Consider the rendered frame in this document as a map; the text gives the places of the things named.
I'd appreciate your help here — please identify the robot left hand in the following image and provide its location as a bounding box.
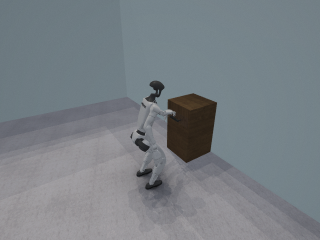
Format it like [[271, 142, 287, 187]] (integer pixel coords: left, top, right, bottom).
[[164, 109, 176, 121]]

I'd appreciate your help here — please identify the robot left forearm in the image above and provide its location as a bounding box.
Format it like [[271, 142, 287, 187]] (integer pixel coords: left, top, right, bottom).
[[158, 109, 168, 117]]

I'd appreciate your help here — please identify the robot left foot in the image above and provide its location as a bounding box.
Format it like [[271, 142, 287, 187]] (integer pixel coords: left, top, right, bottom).
[[136, 168, 153, 177]]

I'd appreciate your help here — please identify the drawer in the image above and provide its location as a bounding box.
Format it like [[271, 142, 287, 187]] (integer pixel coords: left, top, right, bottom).
[[168, 108, 189, 128]]

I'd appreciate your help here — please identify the robot right forearm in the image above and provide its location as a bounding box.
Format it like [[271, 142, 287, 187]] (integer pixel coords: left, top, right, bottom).
[[145, 125, 158, 152]]

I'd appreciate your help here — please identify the left robot shin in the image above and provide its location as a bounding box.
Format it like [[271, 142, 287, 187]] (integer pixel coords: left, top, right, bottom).
[[140, 150, 153, 172]]

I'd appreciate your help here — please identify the robot right hand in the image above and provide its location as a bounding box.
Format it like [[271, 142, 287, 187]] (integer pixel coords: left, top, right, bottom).
[[152, 150, 163, 167]]

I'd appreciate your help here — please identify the cabinet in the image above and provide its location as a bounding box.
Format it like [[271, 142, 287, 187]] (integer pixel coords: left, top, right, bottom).
[[167, 93, 217, 163]]

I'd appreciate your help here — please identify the robot right upper arm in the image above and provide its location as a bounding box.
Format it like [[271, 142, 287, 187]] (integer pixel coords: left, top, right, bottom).
[[143, 103, 160, 131]]

